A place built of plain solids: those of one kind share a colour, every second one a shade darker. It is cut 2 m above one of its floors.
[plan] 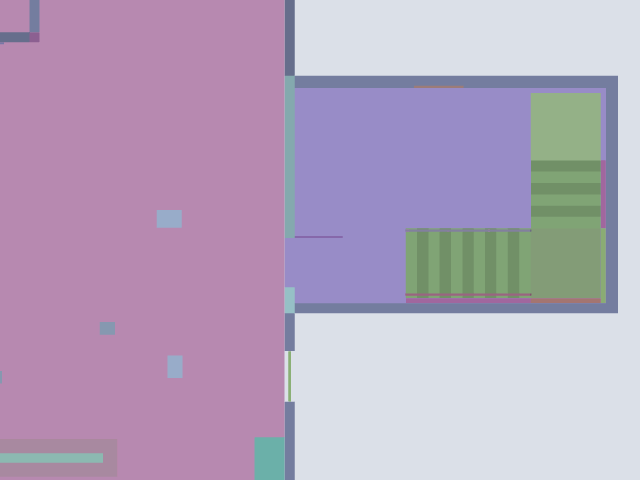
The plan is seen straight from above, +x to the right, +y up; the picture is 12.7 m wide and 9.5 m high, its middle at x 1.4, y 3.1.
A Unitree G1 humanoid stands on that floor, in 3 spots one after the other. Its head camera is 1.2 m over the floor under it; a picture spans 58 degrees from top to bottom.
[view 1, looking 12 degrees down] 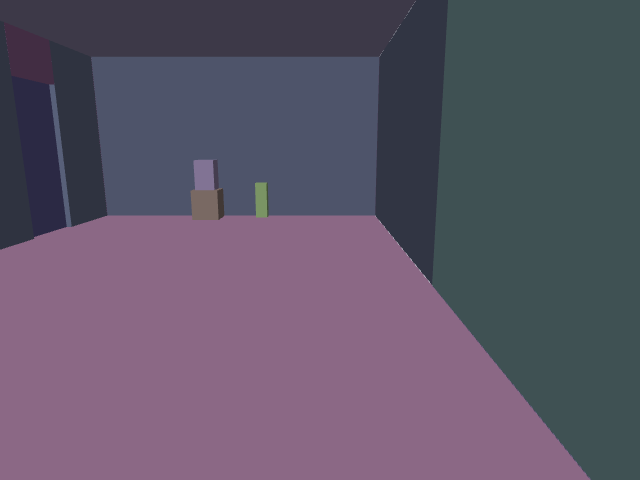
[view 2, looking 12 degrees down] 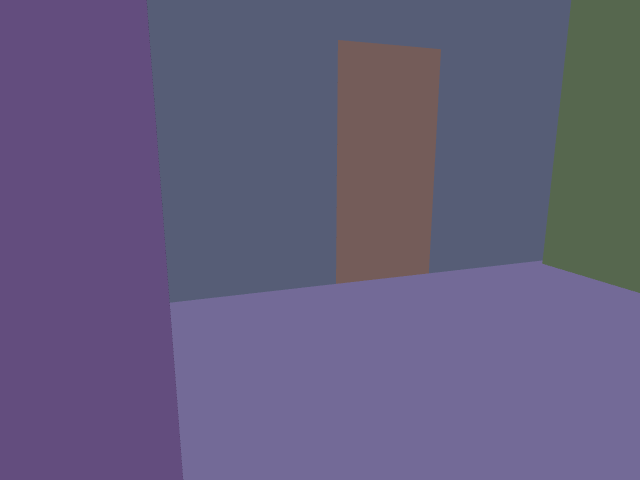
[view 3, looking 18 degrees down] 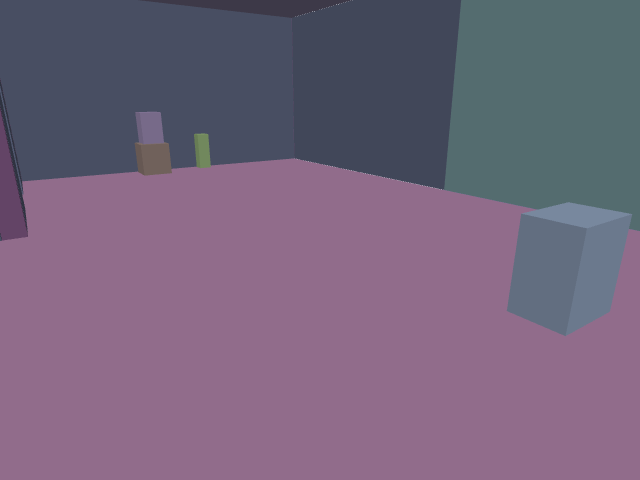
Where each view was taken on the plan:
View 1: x -0.30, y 2.65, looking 90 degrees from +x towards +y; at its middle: lobby_floor_slab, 5.77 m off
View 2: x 1.85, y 2.65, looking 70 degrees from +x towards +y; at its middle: wall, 3.76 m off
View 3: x -4.05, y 2.39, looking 56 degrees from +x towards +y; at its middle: lobby_floor_slab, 3.88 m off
